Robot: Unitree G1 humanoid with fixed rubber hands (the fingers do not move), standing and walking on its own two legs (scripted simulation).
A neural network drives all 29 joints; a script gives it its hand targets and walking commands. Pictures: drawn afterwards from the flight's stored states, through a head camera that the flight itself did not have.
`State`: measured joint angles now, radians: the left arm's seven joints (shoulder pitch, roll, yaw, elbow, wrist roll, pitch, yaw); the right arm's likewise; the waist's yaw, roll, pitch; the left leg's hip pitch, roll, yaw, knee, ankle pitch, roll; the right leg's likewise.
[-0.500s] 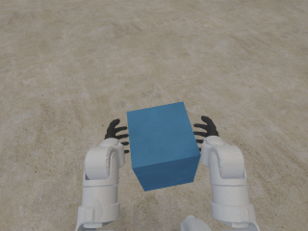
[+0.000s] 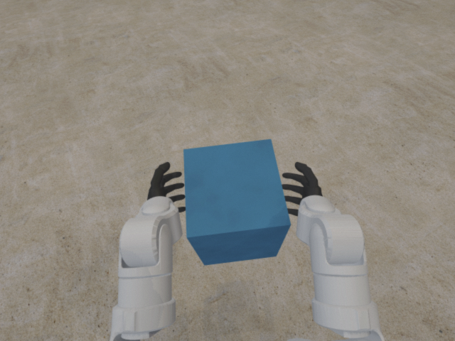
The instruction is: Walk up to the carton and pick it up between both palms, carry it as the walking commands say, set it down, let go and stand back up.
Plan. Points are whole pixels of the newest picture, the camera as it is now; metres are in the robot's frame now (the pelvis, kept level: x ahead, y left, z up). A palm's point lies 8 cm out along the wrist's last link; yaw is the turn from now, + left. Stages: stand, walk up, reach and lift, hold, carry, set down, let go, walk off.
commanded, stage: carry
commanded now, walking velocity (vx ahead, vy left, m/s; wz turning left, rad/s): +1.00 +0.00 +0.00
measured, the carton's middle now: (234, 208) +0.37 +0.01 +0.00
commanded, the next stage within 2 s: none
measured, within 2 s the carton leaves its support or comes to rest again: neither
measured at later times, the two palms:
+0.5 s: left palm (141, 50) +0.91 +0.27 +0.07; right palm (221, 49) +0.91 +0.03 +0.06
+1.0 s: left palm out of the picture +1.49 +0.43 +0.07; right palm out of the picture +1.52 +0.19 +0.07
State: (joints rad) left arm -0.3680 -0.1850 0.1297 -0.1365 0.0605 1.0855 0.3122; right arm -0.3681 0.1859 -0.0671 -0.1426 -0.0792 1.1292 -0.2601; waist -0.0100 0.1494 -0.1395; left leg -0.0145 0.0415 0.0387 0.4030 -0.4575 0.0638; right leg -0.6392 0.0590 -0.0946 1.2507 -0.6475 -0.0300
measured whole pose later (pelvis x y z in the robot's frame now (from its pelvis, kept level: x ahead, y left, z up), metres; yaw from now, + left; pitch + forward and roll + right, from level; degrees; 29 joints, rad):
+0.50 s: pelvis +0.60 +0.13 +0.00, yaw +4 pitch +10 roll -4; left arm -0.33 -0.17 0.09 -0.13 0.06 1.09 0.31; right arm -0.31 0.17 -0.04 -0.18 -0.06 1.14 -0.26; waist -0.01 0.12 -0.07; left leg -0.20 0.01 0.02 0.54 -0.47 0.06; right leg -0.58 0.07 -0.09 1.50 -0.64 -0.03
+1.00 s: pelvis +1.21 +0.25 -0.01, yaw +9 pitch +10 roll -4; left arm -0.31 -0.17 0.07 -0.15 0.08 1.15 0.30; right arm -0.29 0.16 -0.04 -0.17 -0.05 1.14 -0.23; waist -0.01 0.05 -0.15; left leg -0.30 0.01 0.01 0.63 -0.34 0.07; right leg -0.37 0.01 -0.12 1.02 -0.50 -0.01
